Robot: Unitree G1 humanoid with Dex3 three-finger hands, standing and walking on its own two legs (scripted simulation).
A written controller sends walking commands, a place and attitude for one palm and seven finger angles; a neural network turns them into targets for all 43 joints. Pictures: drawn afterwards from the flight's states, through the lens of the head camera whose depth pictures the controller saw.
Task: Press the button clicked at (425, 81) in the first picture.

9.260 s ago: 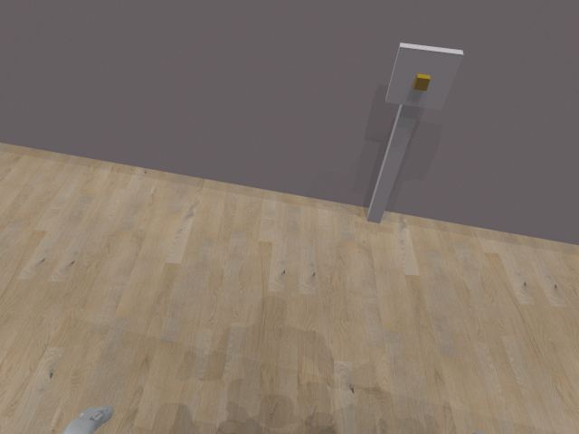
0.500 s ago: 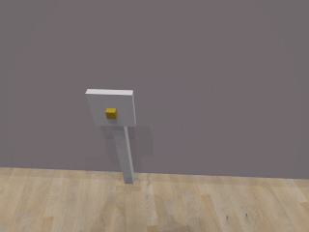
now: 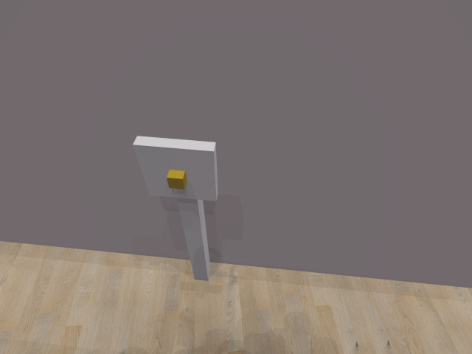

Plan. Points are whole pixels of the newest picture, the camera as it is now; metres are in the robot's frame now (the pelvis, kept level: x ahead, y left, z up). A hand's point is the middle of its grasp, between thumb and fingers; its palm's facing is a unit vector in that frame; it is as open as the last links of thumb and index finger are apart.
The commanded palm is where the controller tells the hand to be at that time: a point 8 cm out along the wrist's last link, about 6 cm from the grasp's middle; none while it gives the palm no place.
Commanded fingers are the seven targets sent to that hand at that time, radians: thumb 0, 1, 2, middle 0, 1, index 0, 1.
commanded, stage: come to a stop and stand still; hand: left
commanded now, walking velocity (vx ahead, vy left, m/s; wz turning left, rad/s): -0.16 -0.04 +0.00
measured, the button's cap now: (177, 178) +0.49 +0.19 -0.04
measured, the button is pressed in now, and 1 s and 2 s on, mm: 0 0 0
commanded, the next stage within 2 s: none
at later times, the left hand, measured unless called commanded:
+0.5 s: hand out of the picture +0.01 +0.16 -0.15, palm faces -0.01 -0.97 -0.22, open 7.4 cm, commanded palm none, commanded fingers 0.00 0.90 0.90 -0.20 -0.30 -0.20 -0.30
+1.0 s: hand out of the picture +0.01 +0.22 -0.17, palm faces -0.02 -0.98 -0.20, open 7.4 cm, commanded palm none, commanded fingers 0.00 0.90 0.90 -0.20 -0.30 -0.20 -0.30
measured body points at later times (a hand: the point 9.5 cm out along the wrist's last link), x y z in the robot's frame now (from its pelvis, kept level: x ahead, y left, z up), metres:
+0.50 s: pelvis -0.03 -0.02 +0.01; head -0.05 -0.03 +0.46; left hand +0.01 +0.21 -0.14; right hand -0.02 -0.26 -0.15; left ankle +0.04 +0.10 -0.72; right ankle -0.02 -0.11 -0.73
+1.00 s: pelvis -0.01 +0.05 +0.01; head -0.01 +0.05 +0.46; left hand +0.01 +0.27 -0.15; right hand -0.04 -0.14 -0.15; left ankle +0.02 +0.10 -0.73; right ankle -0.02 -0.10 -0.72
